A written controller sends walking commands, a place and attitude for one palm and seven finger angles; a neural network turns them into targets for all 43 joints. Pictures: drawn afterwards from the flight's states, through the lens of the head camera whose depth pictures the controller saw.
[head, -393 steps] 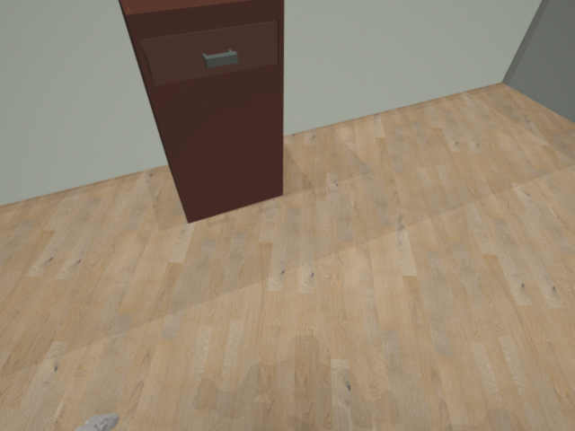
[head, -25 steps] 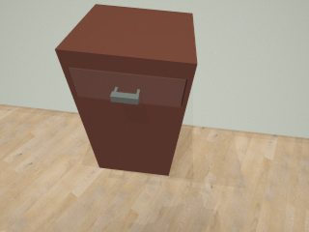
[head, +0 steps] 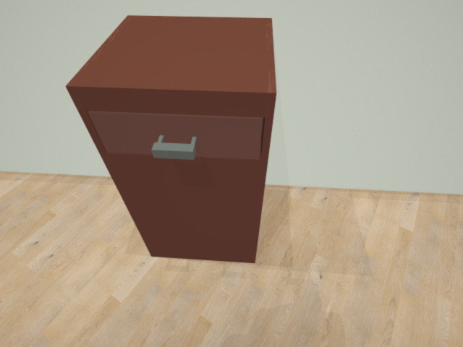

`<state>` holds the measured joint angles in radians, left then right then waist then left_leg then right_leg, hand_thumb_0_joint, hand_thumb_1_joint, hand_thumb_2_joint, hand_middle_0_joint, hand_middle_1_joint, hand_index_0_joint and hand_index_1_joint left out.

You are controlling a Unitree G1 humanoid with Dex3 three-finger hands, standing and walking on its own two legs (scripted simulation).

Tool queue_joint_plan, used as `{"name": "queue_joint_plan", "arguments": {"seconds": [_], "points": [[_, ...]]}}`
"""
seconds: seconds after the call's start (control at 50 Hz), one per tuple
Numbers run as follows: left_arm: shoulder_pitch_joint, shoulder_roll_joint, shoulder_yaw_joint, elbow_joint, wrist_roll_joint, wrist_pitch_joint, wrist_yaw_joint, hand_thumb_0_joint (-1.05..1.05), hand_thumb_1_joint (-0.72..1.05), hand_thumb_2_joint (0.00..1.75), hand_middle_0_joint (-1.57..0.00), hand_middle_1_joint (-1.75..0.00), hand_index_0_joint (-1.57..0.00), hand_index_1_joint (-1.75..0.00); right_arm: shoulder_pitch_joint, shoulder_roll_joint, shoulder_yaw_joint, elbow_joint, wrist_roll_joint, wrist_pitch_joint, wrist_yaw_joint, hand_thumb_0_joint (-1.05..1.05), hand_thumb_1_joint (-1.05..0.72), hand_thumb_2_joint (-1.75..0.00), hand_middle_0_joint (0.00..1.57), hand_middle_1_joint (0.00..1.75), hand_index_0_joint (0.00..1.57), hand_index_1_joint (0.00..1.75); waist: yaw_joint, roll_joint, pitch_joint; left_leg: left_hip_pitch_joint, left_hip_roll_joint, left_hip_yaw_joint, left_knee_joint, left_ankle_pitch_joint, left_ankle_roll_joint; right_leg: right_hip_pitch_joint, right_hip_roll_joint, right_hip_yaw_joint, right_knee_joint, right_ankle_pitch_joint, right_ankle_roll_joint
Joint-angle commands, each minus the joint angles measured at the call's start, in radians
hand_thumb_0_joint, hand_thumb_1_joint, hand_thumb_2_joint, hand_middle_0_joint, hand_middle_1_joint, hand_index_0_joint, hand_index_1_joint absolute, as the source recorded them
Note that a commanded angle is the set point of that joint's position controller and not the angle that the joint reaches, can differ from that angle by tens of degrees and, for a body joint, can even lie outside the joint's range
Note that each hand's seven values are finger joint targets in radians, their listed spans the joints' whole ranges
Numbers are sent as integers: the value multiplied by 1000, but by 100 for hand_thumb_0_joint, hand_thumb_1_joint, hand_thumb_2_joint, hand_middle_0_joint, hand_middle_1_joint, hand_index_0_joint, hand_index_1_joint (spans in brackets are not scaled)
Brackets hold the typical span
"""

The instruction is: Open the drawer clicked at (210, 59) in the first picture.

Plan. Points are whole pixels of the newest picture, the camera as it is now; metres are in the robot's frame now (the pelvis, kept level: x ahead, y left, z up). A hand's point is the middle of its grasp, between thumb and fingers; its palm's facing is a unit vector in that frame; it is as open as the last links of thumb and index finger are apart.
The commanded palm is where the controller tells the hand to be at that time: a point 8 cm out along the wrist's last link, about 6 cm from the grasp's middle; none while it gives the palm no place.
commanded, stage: look again from close up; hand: left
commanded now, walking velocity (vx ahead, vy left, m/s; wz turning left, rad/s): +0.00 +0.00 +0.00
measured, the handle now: (175, 145) +0.58 +0.18 -0.01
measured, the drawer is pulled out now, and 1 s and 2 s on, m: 0.00 0.00 0.00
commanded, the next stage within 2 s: shuffle to correct the standing spot in 0.38 s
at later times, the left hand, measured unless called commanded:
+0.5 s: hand out of the picture +0.00 +0.18 -0.17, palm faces +0.03 -0.98 -0.18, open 7.4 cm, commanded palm none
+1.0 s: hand out of the picture +0.02 +0.16 -0.19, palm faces +0.07 -0.99 -0.16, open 7.4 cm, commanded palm none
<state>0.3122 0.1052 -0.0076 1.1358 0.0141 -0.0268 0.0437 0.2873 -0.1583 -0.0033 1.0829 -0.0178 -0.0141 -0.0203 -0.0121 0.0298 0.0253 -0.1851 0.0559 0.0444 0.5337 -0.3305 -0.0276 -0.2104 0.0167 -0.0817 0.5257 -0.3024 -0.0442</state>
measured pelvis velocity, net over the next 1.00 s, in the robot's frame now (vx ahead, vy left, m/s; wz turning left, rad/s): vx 0.05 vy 0.00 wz -0.01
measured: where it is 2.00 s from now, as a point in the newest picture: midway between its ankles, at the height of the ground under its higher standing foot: outside the picture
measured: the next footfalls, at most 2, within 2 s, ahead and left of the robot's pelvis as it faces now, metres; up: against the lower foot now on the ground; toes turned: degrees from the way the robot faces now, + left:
left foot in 0.98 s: +0.08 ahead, +0.12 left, +0.00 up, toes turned +2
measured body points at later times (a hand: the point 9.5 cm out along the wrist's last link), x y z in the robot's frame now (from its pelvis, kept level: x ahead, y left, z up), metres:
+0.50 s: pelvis +0.00 +0.01 +0.00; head +0.01 +0.01 +0.45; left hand +0.00 +0.23 -0.16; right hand -0.02 -0.20 -0.16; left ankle -0.03 +0.13 -0.73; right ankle -0.01 -0.09 -0.73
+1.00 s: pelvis +0.05 +0.00 -0.01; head +0.09 +0.02 +0.44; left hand +0.02 +0.21 -0.17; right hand +0.08 -0.23 -0.16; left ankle +0.04 +0.12 -0.74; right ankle -0.01 -0.09 -0.72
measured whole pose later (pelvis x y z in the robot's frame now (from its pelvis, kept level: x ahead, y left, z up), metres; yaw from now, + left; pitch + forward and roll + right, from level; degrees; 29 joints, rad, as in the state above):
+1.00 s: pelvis +0.05 +0.00 -0.01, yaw +0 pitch -1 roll +0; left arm 0.35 0.12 0.02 1.10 0.01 -0.01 0.05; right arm 0.24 -0.15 -0.02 1.08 0.00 -0.02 -0.05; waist 0.02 -0.03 0.08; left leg -0.25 0.03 0.08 0.60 -0.26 0.02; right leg -0.20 0.01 -0.07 0.67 -0.39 -0.03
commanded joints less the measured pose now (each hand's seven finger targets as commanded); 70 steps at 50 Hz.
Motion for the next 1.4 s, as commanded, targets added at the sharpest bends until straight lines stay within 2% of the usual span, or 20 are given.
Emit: {"name": "queue_joint_plan", "arguments": {"seconds": [0.0,0.46,0.56,0.66,0.72,0.76,0.8,0.84,0.88,0.92,0.94,0.96,0.98,1.06,1.14,1.16,1.18,1.22,1.32,1.38], "points": [[41,135,19,-53,-3,-15,-3,0,90,90,-20,-30,-20,-30,76,-54,0,-31,2,-8,-9,0,-90,-90,20,30,20,30,-4,-59,55,-47,40,-35,-79,137,48,-15,-128,139,-127,184,-20],[39,131,24,-65,-5,-1,-10,0,90,90,-20,-30,-20,-30,93,-60,7,15,2,-15,-16,0,-90,-90,20,30,20,30,15,-9,41,-37,55,-50,-133,209,57,36,-118,109,-96,241,-7],[46,125,32,-65,8,12,-23,0,90,90,-20,-30,-20,-30,102,-80,-6,14,-9,-7,-8,0,-90,-90,20,30,20,30,11,8,121,-96,73,-83,-175,-125,90,-58,-80,93,-76,-143,-17],[54,102,40,-87,17,7,-39,0,90,90,-20,-30,-20,-30,119,-109,-25,-4,-11,-13,-9,0,-90,-90,20,30,20,30,8,75,156,-103,145,-173,-227,-180,142,-120,-39,32,40,-112,-19],[95,96,45,-77,16,-5,-40,0,90,90,-20,-30,-20,-30,110,-103,-27,-13,-9,-26,-16,0,-90,-90,20,30,20,30,22,37,92,-66,128,-122,-122,87,141,-63,-53,54,46,38,-28],[165,124,53,-49,13,-14,-29,0,90,90,-20,-30,-20,-30,96,-75,-19,-20,-5,-34,-23,0,-90,-90,20,30,20,30,42,-80,22,-106,50,0,64,276,93,83,-127,143,18,394,-45],[249,170,65,-12,5,-21,-13,0,90,90,-20,-30,-20,-30,52,-33,-8,-40,5,-30,-24,0,-90,-90,20,30,20,30,70,-260,-16,-265,-21,59,238,-86,42,266,-266,275,-39,981,-105],[234,152,53,-12,11,-21,2,0,90,90,-20,-30,-20,-30,-2,-22,-8,-57,16,-21,-28,0,-90,-90,20,30,20,30,69,-233,-5,-311,-10,13,304,-245,35,284,-312,272,-27,1292,-148],[175,154,50,-40,18,-16,13,0,90,90,-20,-30,-20,-30,-8,-18,-12,-54,25,-18,-24,0,-90,-90,20,30,20,30,41,-164,-2,-262,-11,8,160,-186,37,247,-284,222,9,1212,-137],[71,161,48,-84,-1,-3,13,0,90,90,-20,-30,-20,-30,110,-21,-20,-2,23,-16,-25,0,-90,-90,20,30,20,30,-39,-75,-47,23,-23,26,-109,287,43,94,-188,122,126,988,-58],[59,143,49,-112,-15,3,12,0,90,90,-20,-30,-20,-30,157,-73,-30,5,12,-21,-33,0,-90,-90,20,30,20,30,-43,56,-85,167,91,-77,-74,719,94,-44,-117,86,195,668,-1],[44,113,43,-127,-23,8,15,0,90,90,-20,-30,-20,-30,173,-109,-32,6,9,-20,-38,0,-90,-90,20,30,20,30,-35,179,-100,194,239,-212,-91,1069,197,-117,-54,37,253,64,41],[57,92,40,-128,-13,17,18,0,90,90,-20,-30,-20,-30,116,-109,-31,-6,8,-10,-33,0,-90,-90,20,30,20,30,-7,155,-73,155,280,-180,-123,1090,246,-131,-46,66,295,-264,43],[77,79,39,-101,1,33,2,0,90,90,-20,-30,-20,-30,-29,-97,-23,-55,2,-2,-32,0,-90,-90,20,30,20,30,40,133,43,-2,191,-102,-120,787,195,-57,-70,44,113,-101,41],[80,151,40,-97,8,4,-4,0,90,90,-20,-30,-20,-30,-21,-72,-33,-83,12,2,-20,0,-90,-90,20,30,20,30,15,-124,-57,-15,32,-10,-33,219,57,19,-198,205,-87,442,-2],[124,207,43,-93,10,13,34,0,90,90,-20,-30,-20,-30,-119,-123,-50,-165,23,-10,-13,0,-90,-90,20,30,20,30,32,-77,-54,-6,28,20,105,135,9,10,-233,260,-82,865,24],[33,241,45,-151,9,-6,25,0,90,90,-20,-30,-20,-30,-57,-65,-42,-165,25,12,2,0,-90,-90,20,30,20,30,-11,-175,-116,-94,-20,8,99,-50,22,74,-252,259,-92,573,-33],[-12,223,43,-169,9,-19,18,0,90,90,-20,-30,-20,-30,-49,-59,-36,-157,14,18,11,0,-90,-90,20,30,20,30,-21,-130,-79,-50,-10,8,20,-16,36,20,-226,240,-101,437,-67],[-42,190,23,-189,2,-3,5,0,90,90,-20,-30,-20,-30,-29,-105,-22,-142,2,1,11,0,-90,-90,20,30,20,30,-1,29,57,-66,59,-80,-120,163,73,-67,-102,134,-93,108,0],[-45,197,17,-184,-1,1,-4,0,90,90,-20,-30,-20,-30,-22,-116,-13,-144,0,4,11,0,-90,-90,20,30,20,30,1,-67,81,-87,37,-71,-145,59,65,-66,-106,158,-148,-2,1]]}}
